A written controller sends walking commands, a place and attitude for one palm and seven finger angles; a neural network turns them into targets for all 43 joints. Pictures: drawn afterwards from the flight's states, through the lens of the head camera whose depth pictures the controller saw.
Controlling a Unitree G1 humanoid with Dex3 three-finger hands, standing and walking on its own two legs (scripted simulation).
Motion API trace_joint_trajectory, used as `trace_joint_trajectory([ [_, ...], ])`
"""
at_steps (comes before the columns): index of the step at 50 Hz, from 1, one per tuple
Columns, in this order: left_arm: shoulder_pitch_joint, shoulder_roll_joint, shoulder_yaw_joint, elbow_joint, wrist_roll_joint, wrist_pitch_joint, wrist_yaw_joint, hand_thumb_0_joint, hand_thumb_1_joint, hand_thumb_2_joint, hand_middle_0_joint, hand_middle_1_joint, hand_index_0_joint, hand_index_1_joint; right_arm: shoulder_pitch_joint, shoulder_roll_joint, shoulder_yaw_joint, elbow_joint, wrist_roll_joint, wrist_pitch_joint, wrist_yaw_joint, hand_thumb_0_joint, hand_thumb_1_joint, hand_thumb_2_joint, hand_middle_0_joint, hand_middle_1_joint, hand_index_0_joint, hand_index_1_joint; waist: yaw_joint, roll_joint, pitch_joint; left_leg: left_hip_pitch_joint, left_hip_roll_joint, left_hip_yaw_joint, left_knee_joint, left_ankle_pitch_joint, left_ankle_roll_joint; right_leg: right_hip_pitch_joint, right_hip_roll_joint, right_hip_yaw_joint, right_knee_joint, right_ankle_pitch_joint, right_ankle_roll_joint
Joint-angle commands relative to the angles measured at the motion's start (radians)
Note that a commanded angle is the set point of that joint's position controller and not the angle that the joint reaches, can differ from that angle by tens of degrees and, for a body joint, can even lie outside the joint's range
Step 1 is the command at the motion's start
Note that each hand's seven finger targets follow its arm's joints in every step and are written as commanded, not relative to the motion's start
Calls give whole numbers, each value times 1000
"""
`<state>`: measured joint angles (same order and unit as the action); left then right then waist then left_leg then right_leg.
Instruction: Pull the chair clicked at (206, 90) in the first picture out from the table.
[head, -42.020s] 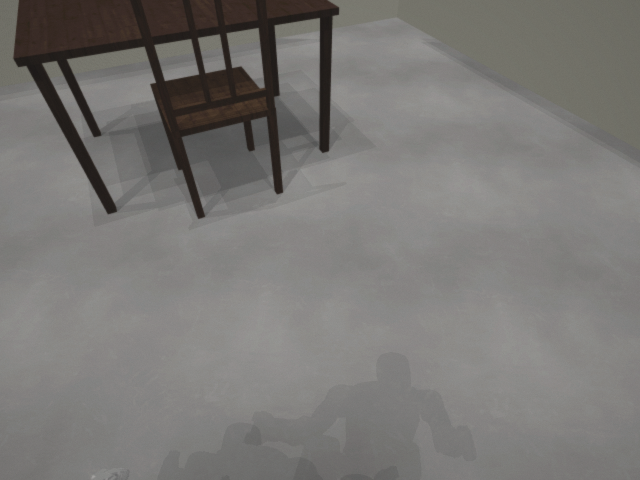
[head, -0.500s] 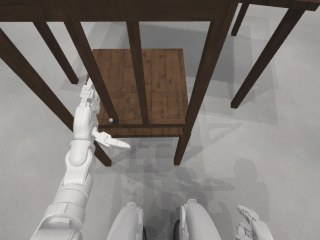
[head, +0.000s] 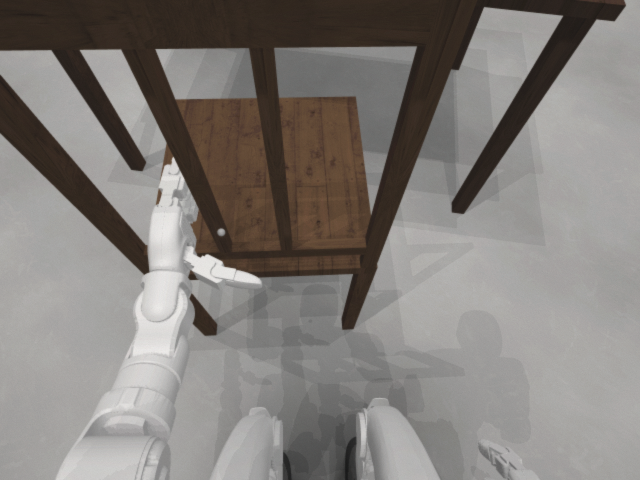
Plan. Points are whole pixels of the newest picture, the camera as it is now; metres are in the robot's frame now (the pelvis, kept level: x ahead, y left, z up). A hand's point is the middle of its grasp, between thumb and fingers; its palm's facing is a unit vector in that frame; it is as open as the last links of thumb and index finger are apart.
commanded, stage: push the fingers through the gap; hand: left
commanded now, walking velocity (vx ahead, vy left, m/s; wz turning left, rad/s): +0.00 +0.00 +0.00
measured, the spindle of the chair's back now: (196, 180) +0.46 +0.14 +0.06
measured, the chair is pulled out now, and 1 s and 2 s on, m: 0.27 0.27 0.32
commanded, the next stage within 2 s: hook a spindle and tug to test in 0.12 s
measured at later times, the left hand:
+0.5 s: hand (220, 232) +0.41 +0.12 +0.01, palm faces +0.02 -1.00 -0.04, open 16.0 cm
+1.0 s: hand (220, 222) +0.43 +0.12 +0.02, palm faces +0.02 -1.00 -0.03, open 7.4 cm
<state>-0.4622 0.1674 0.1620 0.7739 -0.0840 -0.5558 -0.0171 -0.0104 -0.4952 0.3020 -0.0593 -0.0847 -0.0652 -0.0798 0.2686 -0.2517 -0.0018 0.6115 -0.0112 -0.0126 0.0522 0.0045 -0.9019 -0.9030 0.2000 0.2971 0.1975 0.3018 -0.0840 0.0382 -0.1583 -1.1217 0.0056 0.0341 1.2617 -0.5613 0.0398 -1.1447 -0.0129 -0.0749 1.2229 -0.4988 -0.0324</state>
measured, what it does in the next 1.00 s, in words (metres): stands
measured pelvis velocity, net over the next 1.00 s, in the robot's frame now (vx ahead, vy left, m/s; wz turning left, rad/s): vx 0.00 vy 0.00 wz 0.00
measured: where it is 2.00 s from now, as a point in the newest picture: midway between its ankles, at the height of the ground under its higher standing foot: outside the picture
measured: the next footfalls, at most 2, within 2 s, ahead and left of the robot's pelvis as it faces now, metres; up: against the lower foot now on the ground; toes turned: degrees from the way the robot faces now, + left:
none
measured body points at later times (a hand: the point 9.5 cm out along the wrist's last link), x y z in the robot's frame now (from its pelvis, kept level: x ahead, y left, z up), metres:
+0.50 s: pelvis +0.00 +0.00 +0.00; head +0.13 +0.00 +0.43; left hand +0.41 +0.18 +0.02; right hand +0.11 -0.25 -0.13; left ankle +0.02 +0.10 -0.62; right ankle +0.04 -0.11 -0.62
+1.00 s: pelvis +0.00 +0.00 +0.00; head +0.14 +0.00 +0.43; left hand +0.42 +0.18 +0.02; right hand +0.10 -0.25 -0.13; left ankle +0.02 +0.10 -0.62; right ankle +0.04 -0.11 -0.62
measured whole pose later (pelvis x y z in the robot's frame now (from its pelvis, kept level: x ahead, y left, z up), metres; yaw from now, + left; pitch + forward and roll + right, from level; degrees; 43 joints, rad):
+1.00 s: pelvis +0.00 +0.00 +0.00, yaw +0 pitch +25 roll -2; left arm -0.49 0.18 0.17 0.78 -0.09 -0.55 -0.01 0.00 0.37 0.67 -0.44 -1.38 -0.44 -1.40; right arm 0.26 -0.25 0.00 0.60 -0.01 0.01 0.06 0.00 -0.90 -0.90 0.20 0.30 0.20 0.30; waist -0.09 0.04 -0.16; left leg -1.13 0.01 0.03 1.27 -0.57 0.04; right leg -1.15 -0.01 -0.07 1.22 -0.51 -0.03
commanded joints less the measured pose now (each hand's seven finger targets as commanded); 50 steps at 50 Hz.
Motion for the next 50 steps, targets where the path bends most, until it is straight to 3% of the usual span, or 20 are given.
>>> trace_joint_trajectory([
  [1,-359,130,22,-193,14,-99,22,0,-500,300,-60,-80,-60,-80,59,-145,-53,-90,-6,-31,-15,0,-900,-900,200,300,200,300,-29,-11,-429,228,-20,-75,-154,284,-18,285,25,58,-147,243,0],
  [3,-338,149,39,-206,18,-107,22,0,-500,300,-60,-80,-60,-80,60,-146,-56,-90,-7,-32,-13,0,-900,-900,200,300,200,300,-13,9,-465,248,-18,-74,-152,307,-21,296,25,60,-140,261,-3],
  [4,-340,124,13,-204,22,-106,19,0,-500,300,-60,-80,-60,-80,62,-147,-55,-95,-6,-31,-12,0,-900,-900,200,300,200,300,-20,30,-470,279,-15,-84,-155,330,-25,269,26,51,-131,266,-5],
  [6,-326,120,20,-170,14,-94,16,0,-500,300,-60,-80,-60,-80,66,-147,-57,-86,-6,-25,-10,0,-900,-900,200,300,200,300,-24,-12,-457,265,-14,-83,-150,334,-23,279,27,49,-136,276,-2],
  [8,-305,146,47,-164,10,-86,13,0,-500,300,-60,-80,-60,-80,60,-147,-55,-93,-5,-20,-10,0,-900,-900,200,300,200,300,-12,-18,-459,228,-21,-69,-151,320,-20,320,27,61,-142,286,-2],
  [11,-290,122,24,-196,6,-85,6,0,-500,300,-60,-80,-60,-80,57,-143,-55,-104,-2,-17,-7,0,-900,-900,200,300,200,300,-7,-5,-475,254,-18,-75,-155,341,-23,317,26,55,-137,297,-3],
  [14,-314,88,-13,-200,1,-83,3,0,-500,300,-113,-244,-113,-244,56,-143,-55,-104,0,-16,-8,0,-900,-900,200,300,200,300,-31,-26,-447,258,-15,-79,-151,340,-18,292,28,51,-143,292,-1],
  [19,-350,109,2,-198,10,-93,13,0,-500,300,-201,-518,-201,-518,51,-142,-53,-97,-2,-16,-13,0,-900,-900,200,300,200,300,-31,-21,-434,228,-20,-73,-145,290,-15,288,27,58,-145,256,0],
  [22,-325,135,34,-175,13,-99,17,0,-500,300,-254,-683,-254,-683,48,-139,-51,-94,-6,-16,-14,0,-900,-900,200,300,200,300,-16,-27,-447,211,-25,-67,-142,293,-16,316,26,66,-145,267,-1],
  [24,-376,118,9,-192,13,-103,11,0,-500,300,-289,-792,-289,-792,49,-138,-50,-95,-6,-19,-16,0,-900,-900,200,300,200,300,-29,0,-456,224,-24,-69,-139,299,-14,302,25,65,-140,272,-1],
  [25,-366,130,20,-199,10,-103,7,0,-500,300,-306,-847,-306,-847,49,-139,-52,-91,-6,-21,-15,0,-900,-900,200,300,200,300,-20,27,-469,241,-23,-73,-139,315,-20,298,24,64,-135,278,-4],
  [26,-323,134,30,-179,8,-97,6,0,-500,300,-324,-902,-324,-902,52,-142,-54,-93,-5,-18,-14,0,-900,-900,200,300,200,300,-13,-5,-471,250,-20,-77,-144,328,-21,303,26,58,-135,285,-4],
  [28,-342,107,3,-170,3,-86,-2,0,-388,348,-359,-1012,-359,-1012,48,-141,-52,-92,-4,-17,-12,0,-900,-900,200,300,200,300,-27,3,-451,233,-21,-72,-143,307,-19,296,26,59,-143,272,-2],
  [32,-316,129,27,-195,-2,-83,-2,0,-164,444,-430,-1231,-430,-1231,55,-142,-54,-99,-3,-18,-13,0,-900,-900,200,300,200,300,-11,-1,-481,242,-22,-73,-145,340,-21,321,26,59,-135,303,-3],
  [36,-324,105,1,-180,-1,-77,-2,0,60,540,-500,-1450,-500,-1450,55,-141,-53,-97,-2,-16,-11,0,-900,-900,200,300,200,300,-25,-19,-449,225,-20,-72,-144,317,-17,305,28,59,-143,282,-1],
  [38,-328,115,9,-169,5,-81,-1,0,172,588,-500,-1450,-500,-1450,58,-141,-54,-95,-3,-17,-12,0,-900,-900,200,300,200,300,-25,-36,-442,202,-23,-65,-141,290,-14,319,28,67,-151,268,0],
  [40,-354,100,-4,-169,7,-84,-1,0,284,636,-500,-1450,-500,-1450,57,-141,-52,-94,-4,-19,-13,0,-900,-900,200,300,200,300,-30,-6,-443,219,-23,-71,-143,298,-15,293,26,59,-143,264,-2],
  [43,-297,123,21,-175,6,-83,-2,0,452,708,-500,-1450,-500,-1450,67,-144,-56,-97,-6,-16,-9,0,-900,-900,200,300,200,300,-12,-13,-480,239,-21,-69,-142,346,-19,322,29,60,-138,308,-5],
  [45,-290,92,-7,-188,5,-77,-7,0,564,756,-500,-1450,-500,-1450,66,-139,-55,-102,-4,-13,-5,0,-900,-900,200,300,200,300,-17,22,-489,268,-18,-70,-141,386,-22,308,29,53,-131,334,-5],
  [50,-286,112,13,-187,3,-68,1,0,844,876,-500,-1450,-500,-1450,71,-143,-57,-102,-3,-7,-4,0,-900,-900,200,300,200,300,-19,-20,-469,249,-17,-69,-143,372,-19,316,30,55,-138,328,-3],
])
